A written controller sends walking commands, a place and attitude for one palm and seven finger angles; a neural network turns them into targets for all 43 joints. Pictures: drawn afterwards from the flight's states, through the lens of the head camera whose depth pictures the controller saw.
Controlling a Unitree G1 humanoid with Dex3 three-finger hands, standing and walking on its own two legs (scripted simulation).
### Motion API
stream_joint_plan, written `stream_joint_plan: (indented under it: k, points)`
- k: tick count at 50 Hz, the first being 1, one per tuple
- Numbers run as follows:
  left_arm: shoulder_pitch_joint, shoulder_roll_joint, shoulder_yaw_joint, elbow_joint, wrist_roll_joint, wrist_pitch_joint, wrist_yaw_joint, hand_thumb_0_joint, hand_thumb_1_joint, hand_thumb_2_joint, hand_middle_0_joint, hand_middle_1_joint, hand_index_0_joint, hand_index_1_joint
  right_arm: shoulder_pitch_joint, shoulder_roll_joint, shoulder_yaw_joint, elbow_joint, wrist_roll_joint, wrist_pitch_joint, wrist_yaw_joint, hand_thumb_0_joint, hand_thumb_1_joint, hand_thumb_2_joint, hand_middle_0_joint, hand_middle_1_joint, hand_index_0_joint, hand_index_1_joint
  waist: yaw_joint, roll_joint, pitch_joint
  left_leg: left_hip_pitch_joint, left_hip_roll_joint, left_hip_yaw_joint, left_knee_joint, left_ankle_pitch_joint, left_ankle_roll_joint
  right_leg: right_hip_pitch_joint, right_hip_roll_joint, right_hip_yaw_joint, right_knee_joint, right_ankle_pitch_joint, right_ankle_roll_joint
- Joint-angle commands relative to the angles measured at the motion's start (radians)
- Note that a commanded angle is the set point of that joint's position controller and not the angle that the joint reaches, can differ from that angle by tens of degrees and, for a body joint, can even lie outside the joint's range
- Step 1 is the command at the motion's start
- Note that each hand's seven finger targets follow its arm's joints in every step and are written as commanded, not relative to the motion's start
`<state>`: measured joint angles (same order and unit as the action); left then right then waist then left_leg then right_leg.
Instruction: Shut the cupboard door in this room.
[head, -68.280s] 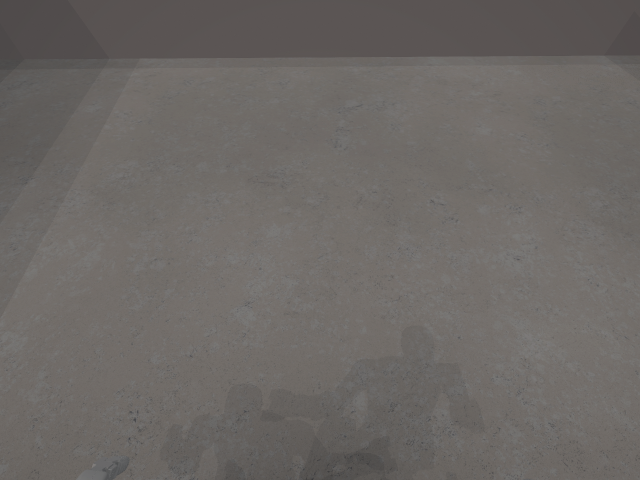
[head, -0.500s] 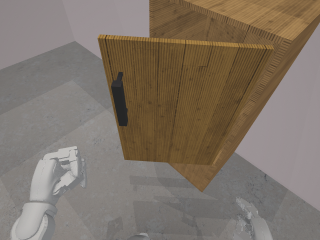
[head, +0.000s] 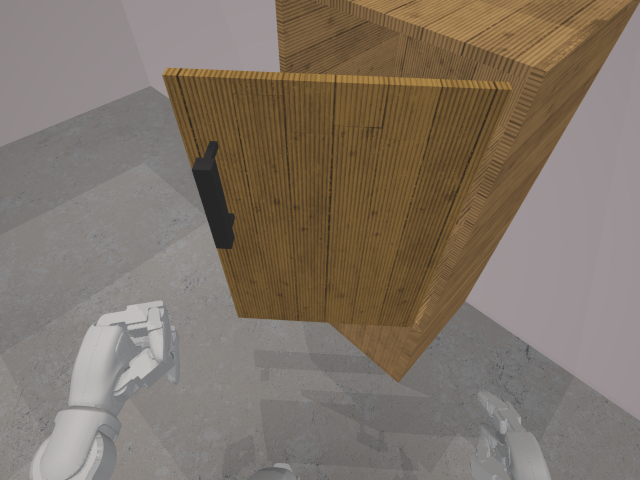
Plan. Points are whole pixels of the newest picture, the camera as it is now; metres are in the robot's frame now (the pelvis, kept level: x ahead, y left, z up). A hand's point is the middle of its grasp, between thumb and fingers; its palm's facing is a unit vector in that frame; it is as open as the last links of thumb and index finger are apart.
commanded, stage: bring the fist close to the handle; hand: left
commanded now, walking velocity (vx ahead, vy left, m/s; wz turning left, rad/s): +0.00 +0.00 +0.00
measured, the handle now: (219, 197) +0.47 +0.19 +0.08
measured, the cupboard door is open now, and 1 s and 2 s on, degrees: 40 40 33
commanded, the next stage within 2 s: push the door shut along its arc in 1.28 s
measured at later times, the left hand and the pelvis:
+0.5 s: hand (188, 294) +0.31 +0.19 +0.07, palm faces +0.03 -1.00 -0.02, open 3.1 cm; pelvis +0.01 -0.01 +0.00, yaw -1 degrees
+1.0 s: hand (218, 248) +0.38 +0.17 +0.08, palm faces +0.04 -1.00 +0.00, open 3.1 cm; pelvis +0.01 +0.01 +0.00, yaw -2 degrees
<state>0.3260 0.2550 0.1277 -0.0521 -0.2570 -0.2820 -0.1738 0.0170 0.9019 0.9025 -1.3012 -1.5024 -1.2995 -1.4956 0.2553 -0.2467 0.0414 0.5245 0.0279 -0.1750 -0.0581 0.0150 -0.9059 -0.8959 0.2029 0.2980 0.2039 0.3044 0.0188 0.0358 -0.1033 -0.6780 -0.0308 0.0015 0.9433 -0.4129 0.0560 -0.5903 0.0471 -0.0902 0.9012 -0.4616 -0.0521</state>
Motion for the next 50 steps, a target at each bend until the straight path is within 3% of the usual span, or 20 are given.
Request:
stream_joint_plan:
  k: [1, 5, 7, 9, 11, 12, 17, 19, 21, 23, 27, 30, 35, 36, 38, 39, 41, 44, 46, 50]
  points:
    - [-0.311, 0.162, 0.144, -0.119, -0.03, -0.122, 0.017, 0.0, 0.9, 0.9, -1.3, -1.5, -1.3, -1.5, -0.068, -0.129, -0.046, -0.104, -0.002, -0.057, -0.005, 0.0, -0.9, -0.9, 0.2, 0.3, 0.2, 0.3, -0.039, -0.001, -0.107, 0.082, 0.025, -0.075, -0.121, 0.053, -0.028, -0.022, -0.022, 0.11, -0.161, 0.046, 0.023]
    - [-0.327, 0.149, 0.097, 0.013, -0.042, -0.037, -0.068, 0.0, 0.9, 0.9, -1.3, -1.5, -1.3, -1.5, -0.05, -0.139, -0.05, -0.107, 0.017, -0.05, -0.009, 0.0, -0.9, -0.9, 0.2, 0.3, 0.2, 0.3, -0.035, -0.003, -0.155, 0.067, 0.018, -0.048, -0.11, 0.097, -0.024, 0.057, -0.048, 0.173, -0.209, 0.085, 0.041]
    - [-0.362, 0.165, 0.101, 0.032, -0.044, 0.003, -0.093, 0.0, 0.9, 0.9, -1.3, -1.5, -1.3, -1.5, -0.045, -0.143, -0.052, -0.112, 0.024, -0.046, -0.012, 0.0, -0.9, -0.9, 0.2, 0.3, 0.2, 0.3, -0.032, -0.008, -0.19, 0.076, 0.021, -0.045, -0.106, 0.137, -0.02, 0.098, -0.062, 0.196, -0.215, 0.153, 0.055]
    - [-0.404, 0.207, 0.16, 0.029, -0.058, 0.014, -0.092, 0.0, 0.9, 0.9, -1.3, -1.5, -1.3, -1.5, -0.043, -0.143, -0.052, -0.113, 0.022, -0.041, -0.016, 0.0, -0.9, -0.9, 0.2, 0.3, 0.2, 0.3, -0.02, -0.043, -0.216, 0.076, 0.021, -0.046, -0.105, 0.169, -0.022, 0.146, -0.074, 0.211, -0.212, 0.244, 0.072]
    - [-0.43, 0.26, 0.236, 0.025, -0.067, -0.005, -0.072, 0.0, 0.9, 0.9, -1.3, -1.5, -1.3, -1.5, -0.043, -0.14, -0.052, -0.107, 0.015, -0.033, -0.017, 0.0, -0.9, -0.9, 0.2, 0.3, 0.2, 0.3, -0.006, -0.069, -0.239, 0.067, 0.023, -0.047, -0.1, 0.195, -0.026, 0.184, -0.08, 0.221, -0.196, 0.321, 0.083]
    - [-0.456, 0.242, 0.233, 0.017, -0.069, -0.024, -0.063, 0.0, 0.9, 0.9, -1.3, -1.5, -1.3, -1.5, -0.052, -0.132, -0.049, -0.106, 0.014, -0.032, -0.014, 0.0, -0.9, -0.9, 0.2, 0.3, 0.2, 0.3, -0.003, -0.042, -0.244, 0.074, 0.022, -0.044, -0.107, 0.213, -0.028, 0.194, -0.082, 0.216, -0.184, 0.369, 0.08]
    - [-0.388, 0.195, 0.219, 0.089, -0.056, -0.089, -0.043, 0.0, 0.9, 0.9, -1.3, -1.5, -1.3, -1.5, -0.036, -0.131, -0.06, -0.09, 0.012, -0.023, 0.007, 0.0, -0.9, -0.9, 0.2, 0.3, 0.2, 0.3, 0.003, -0.057, -0.238, 0.097, 0.02, -0.031, -0.112, 0.259, -0.027, 0.182, -0.073, 0.192, -0.146, 0.497, 0.092]
    - [-0.395, 0.156, 0.162, 0.122, -0.044, -0.081, -0.062, 0.0, 0.9, 0.9, -1.3, -1.5, -1.3, -1.5, -0.024, -0.138, -0.065, -0.088, 0.016, -0.015, 0.014, 0.0, -0.9, -0.9, 0.2, 0.3, 0.2, 0.3, -0.011, -0.031, -0.207, 0.111, 0.02, -0.028, -0.117, 0.26, -0.025, 0.138, -0.066, 0.174, -0.145, 0.488, 0.091]
    - [-0.45, 0.164, 0.148, 0.15, -0.039, -0.065, -0.078, 0.0, 0.9, 0.9, -1.3, -1.5, -1.3, -1.5, -0.018, -0.151, -0.071, -0.083, 0.019, -0.006, 0.011, 0.0, -0.9, -0.9, 0.2, 0.3, 0.2, 0.3, -0.028, -0.044, -0.182, 0.114, 0.024, -0.03, -0.114, 0.243, -0.02, 0.103, -0.06, 0.172, -0.157, 0.43, 0.09]
    - [-0.498, 0.167, 0.149, 0.153, -0.045, -0.057, -0.085, 0.0, 0.9, 0.9, -1.3, -1.5, -1.3, -1.5, -0.018, -0.153, -0.074, -0.086, 0.022, -0.001, 0.006, 0.0, -0.9, -0.9, 0.2, 0.3, 0.2, 0.3, -0.029, -0.059, -0.199, 0.118, 0.023, -0.032, -0.12, 0.232, -0.02, 0.103, -0.058, 0.167, -0.163, 0.403, 0.083]
    - [-0.687, 0.188, 0.152, 0.082, -0.034, -0.095, -0.044, 0.0, 0.9, 0.9, -1.3, -1.5, -1.3, -1.5, -0.029, -0.149, -0.075, -0.069, 0.016, -0.008, -0.005, 0.0, -0.9, -0.9, 0.2, 0.3, 0.2, 0.3, -0.039, 0.003, -0.273, 0.189, 0.029, -0.045, -0.13, 0.248, -0.019, 0.075, -0.036, 0.124, -0.139, 0.336, 0.044]
    - [-0.675, 0.149, 0.12, 0.074, -0.013, -0.13, 0.0, 0.0, 0.9, 0.9, -1.3, -1.5, -1.3, -1.5, -0.029, -0.143, -0.074, -0.061, 0.009, -0.016, 0.001, 0.0, -0.9, -0.9, 0.2, 0.3, 0.2, 0.3, -0.029, 0.041, -0.323, 0.258, 0.035, -0.059, -0.136, 0.295, -0.028, 0.04, -0.023, 0.09, -0.108, 0.339, 0.028]
    - [-0.716, 0.109, 0.069, 0.257, 0.031, -0.077, 0.035, 0.0, 0.9, 0.9, -1.3, -1.5, -1.3, -1.5, -0.011, -0.149, -0.071, -0.043, 0.01, 0.01, 0.013, 0.0, -0.9, -0.9, 0.2, 0.3, 0.2, 0.3, -0.048, -0.003, -0.233, 0.221, 0.041, -0.071, -0.161, 0.24, -0.034, -0.017, -0.019, 0.068, -0.122, 0.279, 0.029]
    - [-0.703, 0.132, 0.095, 0.298, 0.033, -0.059, 0.038, 0.0, 0.9, 0.9, -1.3, -1.5, -1.3, -1.5, -0.002, -0.155, -0.073, -0.042, 0.011, 0.017, 0.013, 0.0, -0.9, -0.9, 0.2, 0.3, 0.2, 0.3, -0.04, -0.034, -0.23, 0.209, 0.042, -0.071, -0.165, 0.235, -0.032, -0.007, -0.016, 0.071, -0.13, 0.275, 0.029]
    - [-0.74, 0.129, 0.093, 0.302, 0.035, -0.039, 0.044, 0.0, 0.9, 0.9, -1.3, -1.5, -1.3, -1.5, -0.007, -0.152, -0.071, -0.055, 0.013, 0.029, 0.015, 0.0, -0.9, -0.9, 0.2, 0.3, 0.2, 0.3, -0.033, -0.018, -0.245, 0.217, 0.04, -0.068, -0.177, 0.235, -0.035, 0.011, -0.02, 0.069, -0.137, 0.278, 0.026]
    - [-0.773, 0.105, 0.065, 0.289, 0.038, -0.037, 0.045, 0.0, 0.9, 0.9, -1.3, -1.5, -1.3, -1.5, -0.007, -0.15, -0.07, -0.06, 0.013, 0.033, 0.016, 0.0, -0.9, -0.9, 0.2, 0.3, 0.2, 0.3, -0.04, -0.007, -0.257, 0.237, 0.04, -0.069, -0.178, 0.252, -0.035, 0.011, -0.02, 0.068, -0.137, 0.289, 0.025]
    - [-0.811, 0.127, 0.089, 0.289, 0.04, -0.043, 0.064, 0.0, 0.9, 0.9, -1.3, -1.5, -1.3, -1.5, -0.001, -0.154, -0.07, -0.061, 0.011, 0.037, 0.016, 0.0, -0.9, -0.9, 0.2, 0.3, 0.2, 0.3, -0.037, -0.01, -0.276, 0.249, 0.045, -0.076, -0.178, 0.259, -0.038, 0.01, -0.016, 0.063, -0.133, 0.282, 0.023]
    - [-0.962, 0.101, 0.064, 0.3, 0.05, -0.086, 0.093, 0.0, 0.9, 0.9, -1.3, -1.5, -1.3, -1.5, 0.002, -0.147, -0.068, -0.039, 0.005, 0.035, 0.018, 0.0, -0.9, -0.9, 0.2, 0.3, 0.2, 0.3, -0.067, -0.008, -0.261, 0.273, 0.052, -0.092, -0.175, 0.224, -0.042, -0.045, -0.014, 0.059, -0.131, 0.239, 0.024]
    - [-0.911, 0.146, 0.108, 0.307, 0.061, -0.116, 0.106, 0.0, 0.9, 0.9, -1.3, -1.5, -1.3, -1.5, 0.008, -0.157, -0.074, -0.04, 0.0, 0.036, 0.022, 0.0, -0.9, -0.9, 0.2, 0.3, 0.2, 0.3, -0.041, -0.006, -0.299, 0.283, 0.052, -0.092, -0.171, 0.248, -0.045, -0.03, -0.009, 0.06, -0.121, 0.246, 0.018]
    - [-0.812, 0.073, 0.042, 0.322, 0.072, -0.124, 0.091, 0.0, 0.9, 0.9, -1.3, -1.5, -1.3, -1.5, 0.015, -0.15, -0.078, -0.046, 0.0, 0.046, 0.042, 0.0, -0.9, -0.9, 0.2, 0.3, 0.2, 0.3, -0.029, 0.062, -0.332, 0.335, 0.056, -0.093, -0.171, 0.352, -0.062, -0.03, -0.011, 0.051, -0.108, 0.293, 0.016]
